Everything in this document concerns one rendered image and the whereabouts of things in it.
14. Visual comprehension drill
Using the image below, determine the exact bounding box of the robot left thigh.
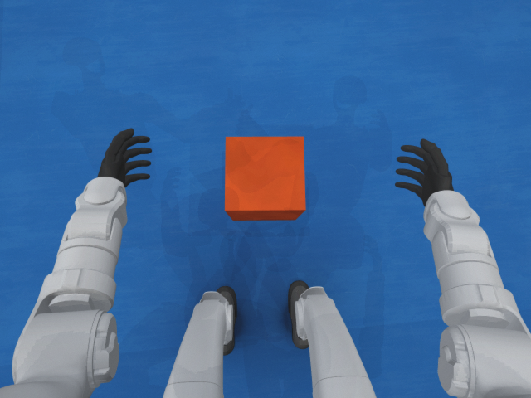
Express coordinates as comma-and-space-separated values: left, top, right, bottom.
163, 299, 233, 398

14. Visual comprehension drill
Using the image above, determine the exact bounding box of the right robot foot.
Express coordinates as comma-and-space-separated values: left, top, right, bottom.
288, 280, 309, 349

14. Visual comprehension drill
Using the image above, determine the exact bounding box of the robot right upper arm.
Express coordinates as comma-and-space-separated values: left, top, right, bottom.
438, 323, 531, 398

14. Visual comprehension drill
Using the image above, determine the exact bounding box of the left robot forearm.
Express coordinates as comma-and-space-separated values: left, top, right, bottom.
12, 177, 128, 384

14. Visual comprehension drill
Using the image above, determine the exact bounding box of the right robot hand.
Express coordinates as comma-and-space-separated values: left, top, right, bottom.
395, 138, 454, 206

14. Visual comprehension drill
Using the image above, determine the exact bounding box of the robot left upper arm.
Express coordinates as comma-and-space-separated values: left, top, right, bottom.
0, 309, 119, 398

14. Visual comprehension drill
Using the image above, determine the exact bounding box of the left robot hand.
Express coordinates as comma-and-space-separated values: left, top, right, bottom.
98, 128, 152, 187

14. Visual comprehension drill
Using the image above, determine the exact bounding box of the right robot forearm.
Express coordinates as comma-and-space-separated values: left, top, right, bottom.
423, 190, 531, 338

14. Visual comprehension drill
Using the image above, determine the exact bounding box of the carton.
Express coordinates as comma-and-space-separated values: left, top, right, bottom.
225, 137, 306, 221

